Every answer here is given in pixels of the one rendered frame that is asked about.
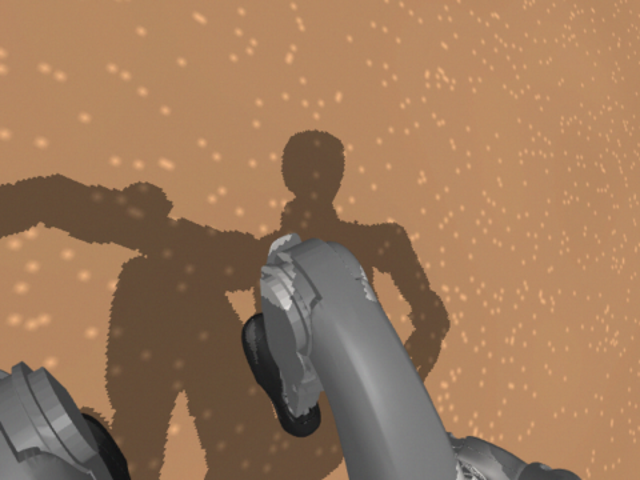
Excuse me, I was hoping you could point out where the right robot hand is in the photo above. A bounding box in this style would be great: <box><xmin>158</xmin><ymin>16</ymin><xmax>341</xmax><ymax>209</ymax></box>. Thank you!
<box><xmin>447</xmin><ymin>432</ymin><xmax>528</xmax><ymax>480</ymax></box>

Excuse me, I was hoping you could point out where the right robot arm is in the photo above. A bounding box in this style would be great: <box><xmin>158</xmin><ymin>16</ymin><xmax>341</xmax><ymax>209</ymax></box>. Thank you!
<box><xmin>518</xmin><ymin>462</ymin><xmax>582</xmax><ymax>480</ymax></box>

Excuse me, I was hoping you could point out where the left robot foot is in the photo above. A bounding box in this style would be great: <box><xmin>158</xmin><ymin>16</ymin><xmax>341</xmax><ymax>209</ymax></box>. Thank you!
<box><xmin>81</xmin><ymin>413</ymin><xmax>131</xmax><ymax>480</ymax></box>

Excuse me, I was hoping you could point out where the right robot foot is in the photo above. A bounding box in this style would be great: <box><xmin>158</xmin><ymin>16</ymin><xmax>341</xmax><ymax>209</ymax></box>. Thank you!
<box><xmin>242</xmin><ymin>313</ymin><xmax>321</xmax><ymax>437</ymax></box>

